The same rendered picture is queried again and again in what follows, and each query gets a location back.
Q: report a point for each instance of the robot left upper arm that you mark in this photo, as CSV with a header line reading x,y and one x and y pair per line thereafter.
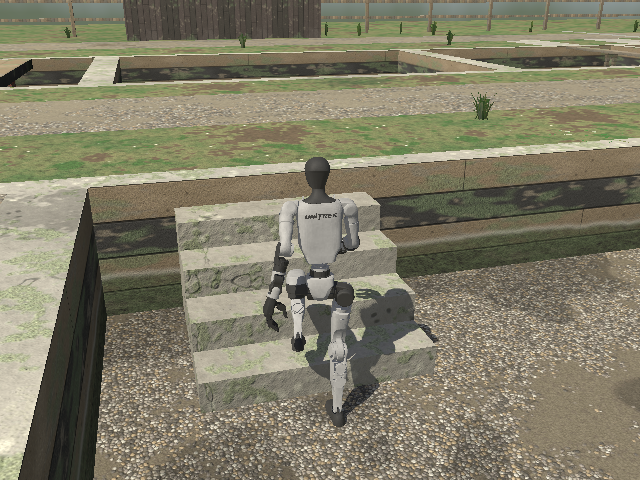
x,y
286,222

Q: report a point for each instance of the robot right forearm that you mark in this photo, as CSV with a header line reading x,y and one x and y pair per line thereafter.
x,y
344,249

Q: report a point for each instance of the robot right upper arm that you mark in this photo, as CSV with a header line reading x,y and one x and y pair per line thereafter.
x,y
350,211

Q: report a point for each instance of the robot torso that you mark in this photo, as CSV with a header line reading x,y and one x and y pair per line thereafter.
x,y
319,238

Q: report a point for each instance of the robot left forearm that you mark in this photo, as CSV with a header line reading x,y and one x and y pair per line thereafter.
x,y
278,274

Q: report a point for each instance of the humanoid robot head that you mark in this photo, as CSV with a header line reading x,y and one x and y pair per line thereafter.
x,y
317,170

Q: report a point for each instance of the left robot hand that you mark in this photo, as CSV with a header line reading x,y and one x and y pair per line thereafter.
x,y
268,310

